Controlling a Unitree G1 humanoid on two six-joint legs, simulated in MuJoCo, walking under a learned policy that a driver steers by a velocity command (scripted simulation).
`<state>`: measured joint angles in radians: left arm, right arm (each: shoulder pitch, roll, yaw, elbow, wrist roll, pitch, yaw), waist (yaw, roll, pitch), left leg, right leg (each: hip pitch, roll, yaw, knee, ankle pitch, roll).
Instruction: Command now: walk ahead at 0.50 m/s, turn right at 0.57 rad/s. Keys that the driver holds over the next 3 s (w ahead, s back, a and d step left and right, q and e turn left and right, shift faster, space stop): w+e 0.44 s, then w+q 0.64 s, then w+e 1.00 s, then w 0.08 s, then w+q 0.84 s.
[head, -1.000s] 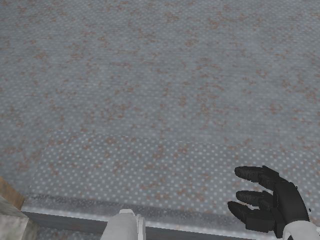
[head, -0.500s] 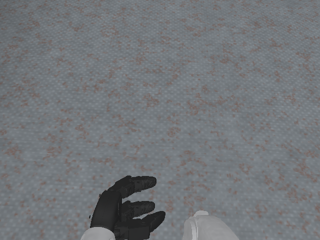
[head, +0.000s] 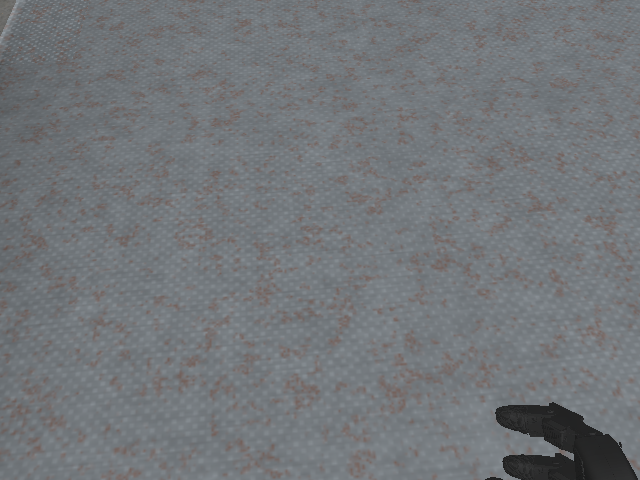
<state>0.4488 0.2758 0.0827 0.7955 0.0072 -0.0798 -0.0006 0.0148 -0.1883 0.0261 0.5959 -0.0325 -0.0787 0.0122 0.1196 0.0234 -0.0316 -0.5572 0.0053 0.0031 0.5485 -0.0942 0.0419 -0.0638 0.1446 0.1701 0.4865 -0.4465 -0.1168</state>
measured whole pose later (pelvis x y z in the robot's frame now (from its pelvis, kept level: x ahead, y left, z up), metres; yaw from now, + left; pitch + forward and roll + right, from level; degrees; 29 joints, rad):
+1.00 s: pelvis +0.54 -0.08 +0.00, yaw -7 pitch +2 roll -2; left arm 0.41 0.25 0.05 0.85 0.03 -0.08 0.02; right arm 0.14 -0.24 -0.04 0.71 -0.04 -0.01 0.07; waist 0.04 0.01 0.02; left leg -0.57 0.03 0.09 0.64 -0.15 0.11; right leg 0.12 -0.01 -0.24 0.30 -0.43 0.02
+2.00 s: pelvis +1.10 -0.16 +0.02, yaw -25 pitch +2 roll -1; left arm 0.42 0.27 0.07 0.84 0.01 -0.05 0.00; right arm 0.08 -0.26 -0.01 0.72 -0.04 -0.03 0.02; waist 0.08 0.04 0.02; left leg -0.66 0.09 -0.05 0.69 -0.04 -0.05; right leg -0.03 0.15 0.16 0.31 -0.29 -0.12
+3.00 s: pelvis +1.58 -0.35 +0.01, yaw -10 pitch +2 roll -2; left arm 0.43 0.24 0.04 0.88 0.02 -0.08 0.01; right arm 0.06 -0.26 -0.05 0.71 -0.04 0.01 0.08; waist 0.07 0.03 0.04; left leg -0.61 0.05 0.07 0.70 -0.09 0.07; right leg 0.08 -0.01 -0.25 0.25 -0.35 0.01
